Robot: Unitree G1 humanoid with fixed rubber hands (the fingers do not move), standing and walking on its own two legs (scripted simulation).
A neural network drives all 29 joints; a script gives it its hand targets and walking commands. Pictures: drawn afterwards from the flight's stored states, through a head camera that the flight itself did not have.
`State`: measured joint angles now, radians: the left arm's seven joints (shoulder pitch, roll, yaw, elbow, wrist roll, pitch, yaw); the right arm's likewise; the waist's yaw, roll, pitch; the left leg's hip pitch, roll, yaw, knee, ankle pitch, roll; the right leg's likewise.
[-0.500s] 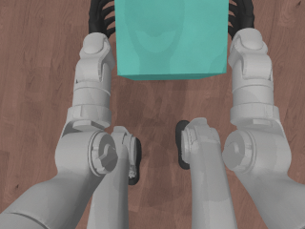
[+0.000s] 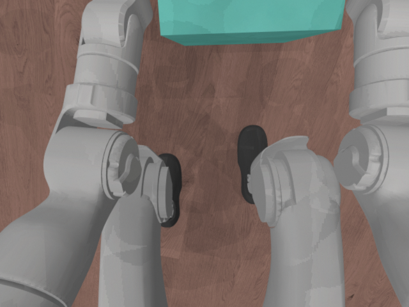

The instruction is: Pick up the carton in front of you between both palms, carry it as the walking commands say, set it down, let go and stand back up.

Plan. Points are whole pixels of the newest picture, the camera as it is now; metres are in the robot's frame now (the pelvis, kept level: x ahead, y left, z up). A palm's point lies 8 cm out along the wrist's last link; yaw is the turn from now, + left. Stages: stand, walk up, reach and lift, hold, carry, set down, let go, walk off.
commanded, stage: set down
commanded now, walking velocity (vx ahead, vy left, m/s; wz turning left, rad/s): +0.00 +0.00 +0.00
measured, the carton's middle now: out of the picture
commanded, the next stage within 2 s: none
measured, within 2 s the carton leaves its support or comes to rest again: rests again in 0.32 s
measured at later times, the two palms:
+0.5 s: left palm out of the picture +0.56 +0.05 -0.19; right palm out of the picture +0.52 -0.26 -0.19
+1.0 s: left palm out of the picture +0.56 +0.06 -0.19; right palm out of the picture +0.52 -0.26 -0.19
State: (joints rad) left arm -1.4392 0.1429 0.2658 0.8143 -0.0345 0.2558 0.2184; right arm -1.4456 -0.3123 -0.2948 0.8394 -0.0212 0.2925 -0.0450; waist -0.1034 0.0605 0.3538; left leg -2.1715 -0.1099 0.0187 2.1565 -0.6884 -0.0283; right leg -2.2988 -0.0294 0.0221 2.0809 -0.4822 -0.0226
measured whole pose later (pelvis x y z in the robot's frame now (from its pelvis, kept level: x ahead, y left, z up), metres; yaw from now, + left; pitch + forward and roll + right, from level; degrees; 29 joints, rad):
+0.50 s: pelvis -0.01 +0.00 -0.02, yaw +0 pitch +35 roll +2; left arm -1.53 0.18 0.25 0.97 -0.04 0.23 0.15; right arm -1.52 -0.37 -0.31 1.00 -0.02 0.25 0.03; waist -0.11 0.06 0.45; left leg -2.17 -0.14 0.01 2.23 -0.66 -0.03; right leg -2.28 -0.05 0.02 2.14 -0.47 -0.02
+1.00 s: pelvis -0.01 +0.01 -0.03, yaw +0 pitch +31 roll +1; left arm -1.55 0.18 0.31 0.98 0.05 0.19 0.04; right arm -1.53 -0.40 -0.40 1.05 -0.07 0.21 0.15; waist -0.10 0.05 0.52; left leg -2.14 -0.14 0.02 2.28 -0.68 -0.02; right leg -2.24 -0.05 0.03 2.18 -0.48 -0.01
